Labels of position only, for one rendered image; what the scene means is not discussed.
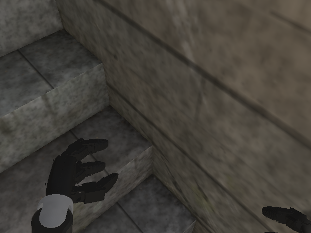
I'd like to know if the left robot hand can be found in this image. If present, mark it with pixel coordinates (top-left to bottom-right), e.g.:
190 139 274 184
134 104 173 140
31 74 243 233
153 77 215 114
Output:
45 138 119 204

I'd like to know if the right robot hand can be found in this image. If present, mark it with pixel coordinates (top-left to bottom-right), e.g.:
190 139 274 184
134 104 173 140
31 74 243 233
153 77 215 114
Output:
261 206 311 233

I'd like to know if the left robot forearm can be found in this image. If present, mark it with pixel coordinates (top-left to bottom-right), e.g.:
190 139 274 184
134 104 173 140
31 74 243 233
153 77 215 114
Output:
31 194 74 233

